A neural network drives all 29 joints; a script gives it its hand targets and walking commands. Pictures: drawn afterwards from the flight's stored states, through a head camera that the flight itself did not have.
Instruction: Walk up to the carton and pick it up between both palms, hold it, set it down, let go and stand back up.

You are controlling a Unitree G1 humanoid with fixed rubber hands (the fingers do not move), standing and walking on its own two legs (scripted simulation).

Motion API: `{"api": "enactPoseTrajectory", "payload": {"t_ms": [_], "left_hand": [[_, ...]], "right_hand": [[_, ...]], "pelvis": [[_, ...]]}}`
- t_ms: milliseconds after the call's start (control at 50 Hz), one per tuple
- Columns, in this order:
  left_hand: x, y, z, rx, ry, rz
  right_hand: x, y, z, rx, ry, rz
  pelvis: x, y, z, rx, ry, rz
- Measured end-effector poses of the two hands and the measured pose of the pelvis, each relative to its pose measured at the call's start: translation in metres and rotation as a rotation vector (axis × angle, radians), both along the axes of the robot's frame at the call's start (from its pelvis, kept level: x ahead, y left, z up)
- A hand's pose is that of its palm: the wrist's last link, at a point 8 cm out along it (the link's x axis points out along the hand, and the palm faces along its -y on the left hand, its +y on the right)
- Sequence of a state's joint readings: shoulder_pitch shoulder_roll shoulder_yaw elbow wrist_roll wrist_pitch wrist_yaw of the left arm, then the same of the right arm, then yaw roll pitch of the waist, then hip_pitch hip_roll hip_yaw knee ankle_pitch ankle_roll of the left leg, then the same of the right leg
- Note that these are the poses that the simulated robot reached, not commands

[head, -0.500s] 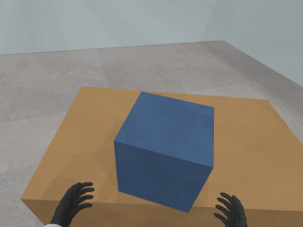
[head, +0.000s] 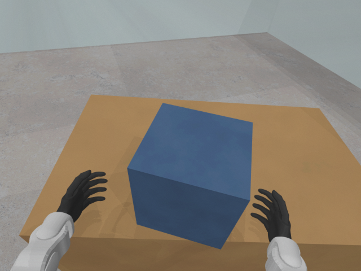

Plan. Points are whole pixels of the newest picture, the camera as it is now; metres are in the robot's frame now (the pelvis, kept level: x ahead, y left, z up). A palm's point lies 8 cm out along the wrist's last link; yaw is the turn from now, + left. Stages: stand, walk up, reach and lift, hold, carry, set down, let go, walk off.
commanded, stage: reach and lift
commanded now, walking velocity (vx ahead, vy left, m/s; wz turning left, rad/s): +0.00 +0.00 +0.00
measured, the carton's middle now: (191, 176) +0.38 -0.02 +0.00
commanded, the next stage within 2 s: none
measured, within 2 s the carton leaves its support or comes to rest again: neither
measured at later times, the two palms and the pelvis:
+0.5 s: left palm (89, 157) +0.34 +0.22 +0.09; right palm (290, 197) +0.28 -0.21 +0.08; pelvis +0.00 +0.01 +0.00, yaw -2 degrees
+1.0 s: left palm (108, 126) +0.40 +0.19 +0.13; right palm (294, 167) +0.33 -0.23 +0.12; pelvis -0.01 +0.00 +0.00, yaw -1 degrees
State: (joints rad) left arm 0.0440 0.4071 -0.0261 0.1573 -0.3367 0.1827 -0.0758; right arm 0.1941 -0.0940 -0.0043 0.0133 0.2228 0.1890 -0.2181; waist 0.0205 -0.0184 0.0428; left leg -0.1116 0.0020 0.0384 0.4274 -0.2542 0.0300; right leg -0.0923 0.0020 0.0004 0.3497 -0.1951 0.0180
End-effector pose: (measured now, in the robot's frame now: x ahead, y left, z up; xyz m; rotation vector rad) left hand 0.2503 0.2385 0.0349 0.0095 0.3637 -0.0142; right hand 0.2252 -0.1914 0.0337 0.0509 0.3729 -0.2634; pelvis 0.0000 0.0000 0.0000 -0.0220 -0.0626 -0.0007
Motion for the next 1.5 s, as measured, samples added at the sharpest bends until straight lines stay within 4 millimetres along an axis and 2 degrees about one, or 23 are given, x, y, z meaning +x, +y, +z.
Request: {"api": "enactPoseTrajectory", "payload": {"t_ms": [340, 540, 720, 940, 1060, 1180, 1340, 1500], "left_hand": [[0.065, -0.014, 0.036, -0.016, -0.014, -0.028], [0.097, -0.021, 0.060, -0.015, -0.025, -0.036], [0.119, -0.031, 0.070, -0.014, -0.021, -0.041], [0.147, -0.047, 0.089, -0.023, -0.043, -0.054], [0.159, -0.053, 0.095, -0.008, -0.051, -0.055], [0.159, -0.056, 0.080, 0.008, -0.035, -0.056], [0.137, -0.048, 0.027, 0.015, 0.018, -0.021], [0.120, -0.037, -0.015, 0.036, 0.039, 0.009]], "right_hand": [[0.037, -0.014, 0.035, -0.011, -0.046, -0.010], [0.055, -0.023, 0.053, -0.003, -0.074, -0.009], [0.074, -0.028, 0.060, 0.010, -0.079, -0.013], [0.099, -0.035, 0.080, -0.004, -0.095, -0.031], [0.112, -0.033, 0.080, -0.005, -0.080, -0.030], [0.116, -0.024, 0.062, 0.001, -0.066, -0.032], [0.103, -0.006, 0.019, 0.000, -0.043, -0.033], [0.091, -0.005, -0.020, -0.011, 0.004, -0.047]], "pelvis": [[0.000, 0.006, 0.001, 0.000, 0.014, -0.027], [-0.001, 0.006, 0.000, -0.001, 0.024, -0.036], [-0.005, 0.005, 0.000, 0.000, 0.048, -0.031], [-0.012, 0.002, -0.001, 0.000, 0.081, -0.022], [-0.015, 0.000, -0.001, 0.000, 0.100, -0.016], [-0.016, 0.000, -0.001, -0.003, 0.103, -0.007], [-0.018, 0.001, -0.004, -0.006, 0.130, 0.006], [-0.022, 0.002, -0.013, -0.017, 0.221, 0.015]]}}
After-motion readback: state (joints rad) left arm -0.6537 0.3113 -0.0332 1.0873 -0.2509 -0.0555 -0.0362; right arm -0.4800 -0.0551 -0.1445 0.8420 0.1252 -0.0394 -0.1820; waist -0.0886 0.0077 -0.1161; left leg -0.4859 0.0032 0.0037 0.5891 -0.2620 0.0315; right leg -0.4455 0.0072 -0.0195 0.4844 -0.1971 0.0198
